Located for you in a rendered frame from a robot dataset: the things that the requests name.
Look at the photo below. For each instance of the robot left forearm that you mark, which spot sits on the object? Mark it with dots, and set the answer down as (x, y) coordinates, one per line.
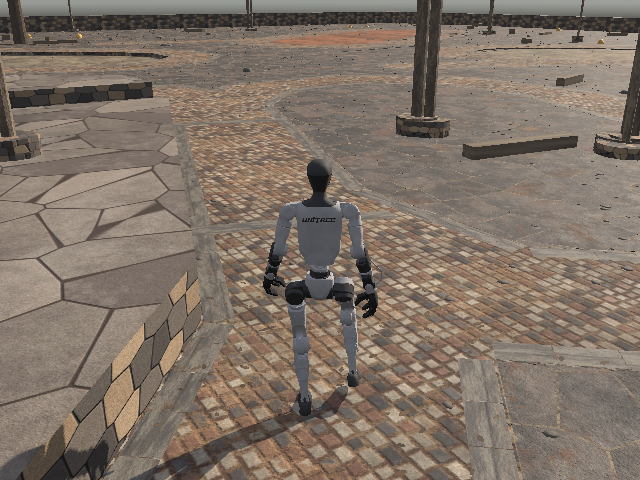
(273, 264)

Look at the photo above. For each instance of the left robot upper arm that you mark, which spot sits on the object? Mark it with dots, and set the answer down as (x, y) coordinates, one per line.
(287, 213)

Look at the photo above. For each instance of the robot left hand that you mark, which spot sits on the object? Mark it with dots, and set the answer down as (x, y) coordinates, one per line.
(277, 281)

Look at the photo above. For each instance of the humanoid robot torso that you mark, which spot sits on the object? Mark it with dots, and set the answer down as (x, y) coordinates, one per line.
(319, 237)

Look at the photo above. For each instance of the right robot upper arm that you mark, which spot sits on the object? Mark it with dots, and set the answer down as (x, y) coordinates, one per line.
(351, 212)

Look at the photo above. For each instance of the robot right forearm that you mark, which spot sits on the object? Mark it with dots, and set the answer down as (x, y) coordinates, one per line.
(365, 272)

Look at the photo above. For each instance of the right robot foot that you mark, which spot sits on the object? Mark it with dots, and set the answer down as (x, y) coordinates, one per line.
(353, 379)

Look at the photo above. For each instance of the robot right hand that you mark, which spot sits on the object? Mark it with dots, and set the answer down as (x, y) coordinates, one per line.
(372, 303)

